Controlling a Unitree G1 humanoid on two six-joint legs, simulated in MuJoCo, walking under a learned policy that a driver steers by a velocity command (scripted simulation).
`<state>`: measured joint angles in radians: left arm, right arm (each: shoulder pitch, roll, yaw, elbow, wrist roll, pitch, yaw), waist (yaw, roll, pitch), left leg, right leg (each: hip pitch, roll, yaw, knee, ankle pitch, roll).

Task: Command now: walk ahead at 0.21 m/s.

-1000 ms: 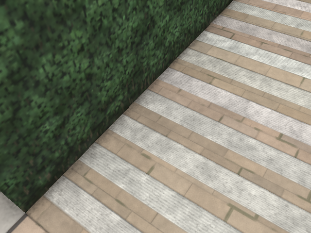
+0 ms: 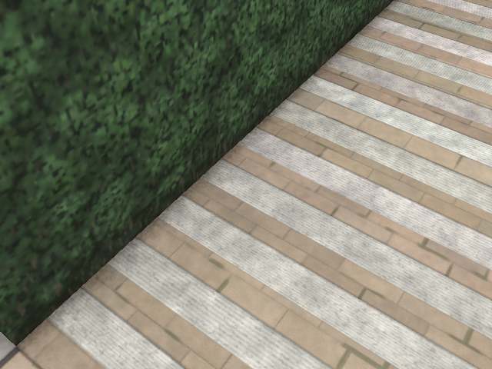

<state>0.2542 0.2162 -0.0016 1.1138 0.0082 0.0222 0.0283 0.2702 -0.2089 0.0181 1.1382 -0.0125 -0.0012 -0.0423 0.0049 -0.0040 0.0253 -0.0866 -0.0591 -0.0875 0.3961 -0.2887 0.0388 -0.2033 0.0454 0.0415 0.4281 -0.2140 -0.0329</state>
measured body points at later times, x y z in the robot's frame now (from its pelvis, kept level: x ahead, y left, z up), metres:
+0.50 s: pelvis +0.20 -0.07 +0.00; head +0.20 -0.08 +0.45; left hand +0.13 +0.17 -0.14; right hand +0.35 -0.32 -0.12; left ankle +0.27 +0.07 -0.66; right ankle +0.09 -0.15 -0.74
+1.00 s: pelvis +0.62 -0.07 -0.01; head +0.63 -0.08 +0.44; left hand +0.85 +0.14 -0.10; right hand +0.50 -0.32 -0.15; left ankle +0.55 +0.03 -0.74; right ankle +0.73 -0.24 -0.65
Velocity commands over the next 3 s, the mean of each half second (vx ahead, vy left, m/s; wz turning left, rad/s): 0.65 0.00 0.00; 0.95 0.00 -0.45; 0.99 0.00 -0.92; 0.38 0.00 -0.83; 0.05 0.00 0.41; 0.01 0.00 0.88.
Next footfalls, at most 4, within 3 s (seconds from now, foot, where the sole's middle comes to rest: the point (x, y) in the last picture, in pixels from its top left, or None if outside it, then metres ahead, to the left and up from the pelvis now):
0.26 right None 0.13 -0.15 -0.78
0.72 left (247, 348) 0.59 0.03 -0.78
1.20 right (327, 233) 0.98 -0.23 -0.78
1.62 left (354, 141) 1.44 -0.39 -0.78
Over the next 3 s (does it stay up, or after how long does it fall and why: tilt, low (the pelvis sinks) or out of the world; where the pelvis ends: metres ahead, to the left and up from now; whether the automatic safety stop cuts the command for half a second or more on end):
stays up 1.33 -0.50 0.00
